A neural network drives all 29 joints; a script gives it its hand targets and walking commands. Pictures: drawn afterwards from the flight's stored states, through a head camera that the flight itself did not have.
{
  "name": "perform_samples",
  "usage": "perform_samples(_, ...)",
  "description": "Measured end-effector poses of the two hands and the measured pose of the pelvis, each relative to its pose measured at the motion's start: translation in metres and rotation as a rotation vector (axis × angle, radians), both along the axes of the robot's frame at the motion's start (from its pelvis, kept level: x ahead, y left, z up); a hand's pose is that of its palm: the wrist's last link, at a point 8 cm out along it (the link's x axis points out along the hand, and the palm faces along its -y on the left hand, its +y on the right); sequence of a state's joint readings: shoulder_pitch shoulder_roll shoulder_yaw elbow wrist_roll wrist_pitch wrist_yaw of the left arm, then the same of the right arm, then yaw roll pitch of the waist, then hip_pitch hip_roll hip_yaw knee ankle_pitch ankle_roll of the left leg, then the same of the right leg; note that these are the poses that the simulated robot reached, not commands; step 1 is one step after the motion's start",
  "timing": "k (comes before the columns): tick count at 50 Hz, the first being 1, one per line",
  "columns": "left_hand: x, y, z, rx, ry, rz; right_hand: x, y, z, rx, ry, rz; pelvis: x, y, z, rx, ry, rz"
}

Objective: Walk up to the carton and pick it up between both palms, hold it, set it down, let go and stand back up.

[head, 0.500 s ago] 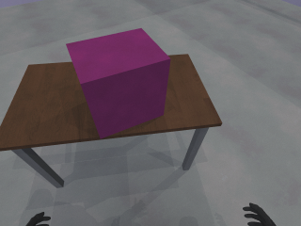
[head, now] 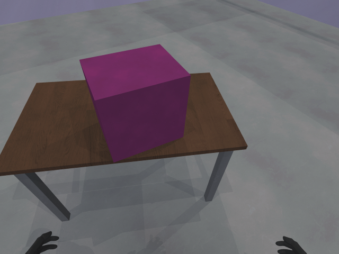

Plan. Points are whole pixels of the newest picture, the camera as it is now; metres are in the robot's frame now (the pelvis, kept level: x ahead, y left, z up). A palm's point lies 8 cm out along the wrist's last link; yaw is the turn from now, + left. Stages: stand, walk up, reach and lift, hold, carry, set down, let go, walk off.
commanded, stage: walk up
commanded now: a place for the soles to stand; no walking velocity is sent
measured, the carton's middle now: (137, 102) +0.65 +0.08 -0.02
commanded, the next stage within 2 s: none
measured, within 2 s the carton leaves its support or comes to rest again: neither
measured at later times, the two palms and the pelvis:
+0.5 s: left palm out of the picture +0.19 +0.40 -0.10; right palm out of the picture +0.12 -0.23 -0.06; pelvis +0.09 +0.09 +0.00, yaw +1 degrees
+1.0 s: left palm (27, 196) +0.32 +0.37 -0.07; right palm (267, 229) +0.20 -0.27 -0.09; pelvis +0.19 +0.05 +0.00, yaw +2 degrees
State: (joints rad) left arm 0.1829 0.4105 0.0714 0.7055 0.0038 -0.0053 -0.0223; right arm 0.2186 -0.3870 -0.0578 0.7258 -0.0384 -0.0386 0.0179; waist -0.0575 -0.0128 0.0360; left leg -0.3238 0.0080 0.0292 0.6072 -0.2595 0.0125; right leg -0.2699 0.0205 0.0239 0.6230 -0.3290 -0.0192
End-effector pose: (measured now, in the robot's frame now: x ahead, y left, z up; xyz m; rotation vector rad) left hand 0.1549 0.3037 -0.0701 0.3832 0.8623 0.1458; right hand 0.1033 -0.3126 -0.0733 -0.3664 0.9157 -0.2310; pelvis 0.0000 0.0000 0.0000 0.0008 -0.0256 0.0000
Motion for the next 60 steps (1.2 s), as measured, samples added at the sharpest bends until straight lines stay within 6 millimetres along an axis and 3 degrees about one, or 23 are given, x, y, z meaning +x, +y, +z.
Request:
perform_samples(7, -0.02, 0.009, 0.003, 0.008, 0.024, 0.013, 0.001, 0.003, 0.002, 0.022, 0.026, 0.007, 0.013, 0.004, 0.005, 0.002, 0.017, 0.005)
perform_samples(12, -0.047, 0.033, -0.005, 0.018, 0.117, 0.044, 0.014, 0.012, 0.002, 0.003, 0.058, 0.029, 0.031, 0.021, 0.004, 0.0, 0.01, 0.018)
perform_samples(16, -0.054, 0.059, -0.015, 0.012, 0.17, 0.062, 0.036, 0.035, 0.001, -0.006, 0.04, 0.041, 0.05, 0.045, -0.001, -0.03, -0.009, 0.018)
perform_samples(19, -0.036, 0.079, -0.033, -0.009, 0.168, 0.065, 0.044, 0.056, -0.002, -0.025, 0.033, 0.048, 0.065, 0.066, -0.011, -0.037, -0.018, 0.023)
perform_samples(21, -0.015, 0.085, -0.039, -0.027, 0.149, 0.055, 0.037, 0.069, -0.002, -0.027, 0.047, 0.034, 0.073, 0.077, -0.012, -0.026, -0.024, 0.019)
perform_samples(28, 0.058, 0.1, -0.019, -0.065, 0.041, 0.023, 0.008, 0.088, 0.021, -0.059, 0.156, -0.026, 0.103, 0.097, 0.008, -0.068, -0.045, 0.013)
perform_samples(34, 0.083, 0.1, -0.019, -0.086, 0.041, 0.04, 0.01, 0.087, 0.033, -0.086, 0.221, -0.026, 0.126, 0.099, 0.014, -0.052, -0.05, 0.037)
perform_samples(42, 0.105, 0.094, -0.013, -0.041, 0.104, 0.059, 0.05, 0.077, 0.017, -0.052, 0.246, -0.008, 0.158, 0.087, 0.012, -0.005, -0.012, 0.047)
perform_samples(46, 0.134, 0.083, -0.003, -0.006, 0.096, 0.045, 0.074, 0.066, 0.005, -0.025, 0.246, -0.01, 0.173, 0.073, 0.011, 0.004, 0.01, 0.037)
perform_samples(52, 0.179, 0.05, 0.004, 0.032, 0.024, 0.013, 0.116, 0.04, -0.024, 0.018, 0.219, -0.015, 0.195, 0.042, -0.002, 0.016, -0.002, 0.026)
perform_samples(56, 0.183, 0.036, 0.012, 0.049, 0.009, 0.024, 0.142, 0.03, -0.026, 0.038, 0.178, -0.005, 0.202, 0.027, 0.001, 0.039, -0.017, 0.032)
perform_samples(60, 0.181, 0.03, 0.016, 0.063, 0.026, 0.031, 0.149, 0.019, -0.027, 0.038, 0.181, 0.001, 0.204, 0.02, 0.002, 0.047, -0.016, 0.034)
